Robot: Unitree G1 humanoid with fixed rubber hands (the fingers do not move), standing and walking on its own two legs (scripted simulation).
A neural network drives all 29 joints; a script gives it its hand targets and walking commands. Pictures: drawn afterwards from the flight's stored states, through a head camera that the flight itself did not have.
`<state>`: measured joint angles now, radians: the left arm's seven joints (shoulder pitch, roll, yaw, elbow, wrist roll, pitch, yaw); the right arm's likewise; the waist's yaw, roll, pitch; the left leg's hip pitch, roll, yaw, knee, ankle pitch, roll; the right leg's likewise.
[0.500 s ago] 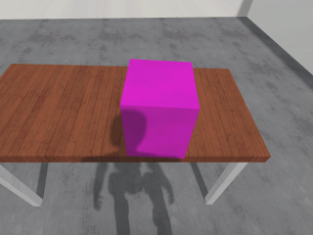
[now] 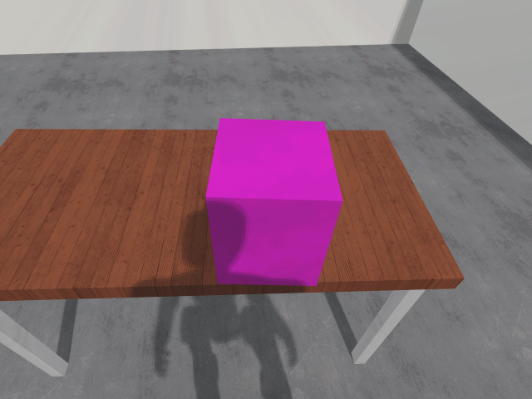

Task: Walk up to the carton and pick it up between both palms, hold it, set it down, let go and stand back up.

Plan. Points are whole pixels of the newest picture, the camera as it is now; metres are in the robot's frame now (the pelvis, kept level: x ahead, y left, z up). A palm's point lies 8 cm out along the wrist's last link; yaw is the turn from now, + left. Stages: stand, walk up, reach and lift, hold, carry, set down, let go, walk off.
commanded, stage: walk up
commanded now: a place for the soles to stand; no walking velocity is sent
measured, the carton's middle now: (269, 204) +0.47 -0.02 +0.02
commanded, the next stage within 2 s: reach and lift in 1.56 s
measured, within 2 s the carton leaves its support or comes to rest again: neither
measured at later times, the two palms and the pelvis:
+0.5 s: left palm out of the picture +0.05 +0.24 -0.14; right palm out of the picture +0.03 -0.25 -0.15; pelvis +0.03 +0.01 -0.01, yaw -4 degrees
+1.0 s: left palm out of the picture +0.07 +0.25 -0.14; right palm out of the picture +0.02 -0.25 -0.15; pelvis +0.01 +0.01 -0.01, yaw -9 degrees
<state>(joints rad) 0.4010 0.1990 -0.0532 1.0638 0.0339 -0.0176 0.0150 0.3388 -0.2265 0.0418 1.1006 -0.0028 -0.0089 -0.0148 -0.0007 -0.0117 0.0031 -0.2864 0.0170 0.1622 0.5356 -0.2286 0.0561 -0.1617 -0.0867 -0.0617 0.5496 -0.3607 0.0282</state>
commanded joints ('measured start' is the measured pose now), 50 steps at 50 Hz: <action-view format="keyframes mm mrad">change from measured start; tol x2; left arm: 1 101 86 -2 -29 3 -20 10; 23 37 126 23 -94 0 -4 34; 50 28 162 44 -214 -11 1 35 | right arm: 1 42 -152 -20 -29 0 0 -7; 7 71 -150 -30 -37 -13 -7 -5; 36 -65 -188 -44 -161 -16 39 15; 50 -96 -203 -37 -190 -13 54 22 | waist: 1 17 45 150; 7 -3 25 38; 23 -7 -27 71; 50 -6 -23 62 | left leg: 1 42 162 -235 -256 -123 8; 5 163 138 -161 -149 170 1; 7 187 139 -146 -125 236 6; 9 185 141 -133 -112 256 11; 18 149 138 -90 -60 254 20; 26 150 147 -65 -44 206 29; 50 130 184 -33 -75 -71 36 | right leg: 1 -147 -17 44 -118 52 -72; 6 -119 -37 49 -94 201 -72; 19 -117 -48 76 -23 314 -74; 50 -222 16 171 36 233 -83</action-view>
